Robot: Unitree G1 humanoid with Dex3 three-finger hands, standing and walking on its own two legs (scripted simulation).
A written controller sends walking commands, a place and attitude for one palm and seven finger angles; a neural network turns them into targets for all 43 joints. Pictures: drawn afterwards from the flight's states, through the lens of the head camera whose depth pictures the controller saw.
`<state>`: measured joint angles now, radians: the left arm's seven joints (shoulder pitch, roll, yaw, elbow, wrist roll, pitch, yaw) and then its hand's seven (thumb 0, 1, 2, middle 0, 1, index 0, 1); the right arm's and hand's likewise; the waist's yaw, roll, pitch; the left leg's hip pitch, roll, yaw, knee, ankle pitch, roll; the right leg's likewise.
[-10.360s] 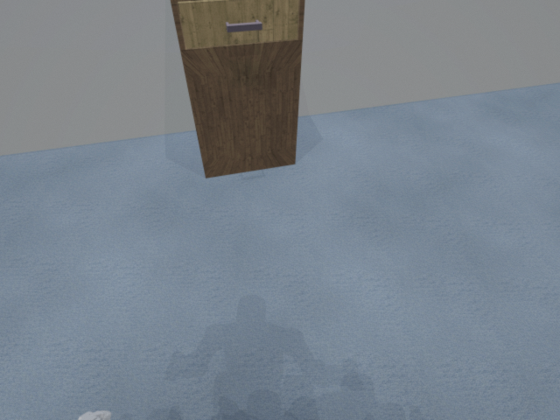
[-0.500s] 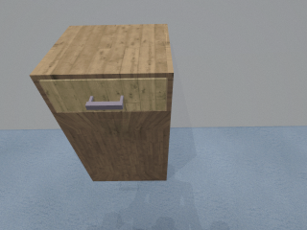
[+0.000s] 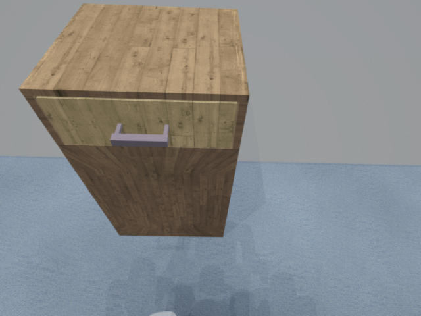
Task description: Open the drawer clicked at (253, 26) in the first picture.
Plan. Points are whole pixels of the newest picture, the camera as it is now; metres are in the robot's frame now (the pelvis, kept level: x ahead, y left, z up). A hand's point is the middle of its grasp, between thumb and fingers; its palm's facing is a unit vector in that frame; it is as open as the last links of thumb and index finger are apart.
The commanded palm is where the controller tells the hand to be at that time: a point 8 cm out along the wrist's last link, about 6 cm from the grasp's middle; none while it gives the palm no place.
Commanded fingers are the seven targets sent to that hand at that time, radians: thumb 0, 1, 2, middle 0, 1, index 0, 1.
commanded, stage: come to a stop and stand still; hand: left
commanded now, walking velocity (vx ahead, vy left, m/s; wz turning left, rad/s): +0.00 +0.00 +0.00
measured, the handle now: (141, 134) +0.50 +0.21 +0.00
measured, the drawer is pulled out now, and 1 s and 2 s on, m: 0.00 0.00 0.00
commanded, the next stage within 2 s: look again from close up in 0.98 s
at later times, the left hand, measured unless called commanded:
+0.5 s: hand out of the picture -0.03 +0.16 -0.17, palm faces +0.05 -0.98 -0.18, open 7.3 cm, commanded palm none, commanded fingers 0.00 0.90 0.90 -0.20 -0.30 -0.20 -0.30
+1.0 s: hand out of the picture -0.07 +0.14 -0.17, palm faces +0.06 -0.99 -0.14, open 7.4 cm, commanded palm none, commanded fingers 0.00 0.90 0.90 -0.20 -0.30 -0.20 -0.30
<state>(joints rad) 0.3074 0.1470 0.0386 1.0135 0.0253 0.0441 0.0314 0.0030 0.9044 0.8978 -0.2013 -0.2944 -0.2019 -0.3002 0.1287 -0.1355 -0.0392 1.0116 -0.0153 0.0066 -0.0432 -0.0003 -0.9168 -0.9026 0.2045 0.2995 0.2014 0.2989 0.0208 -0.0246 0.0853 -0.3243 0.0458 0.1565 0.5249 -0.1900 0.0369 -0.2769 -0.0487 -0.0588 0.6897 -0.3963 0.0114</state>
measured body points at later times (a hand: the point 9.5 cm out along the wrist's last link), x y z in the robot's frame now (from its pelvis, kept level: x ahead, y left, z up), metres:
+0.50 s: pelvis -0.03 -0.01 +0.01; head -0.03 +0.00 +0.46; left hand -0.03 +0.21 -0.15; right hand -0.04 -0.23 -0.15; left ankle -0.01 +0.10 -0.73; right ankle -0.02 -0.12 -0.73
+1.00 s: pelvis -0.02 +0.00 +0.01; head -0.02 +0.01 +0.46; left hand -0.07 +0.20 -0.15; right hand -0.04 -0.20 -0.15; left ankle -0.01 +0.10 -0.73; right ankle -0.02 -0.12 -0.73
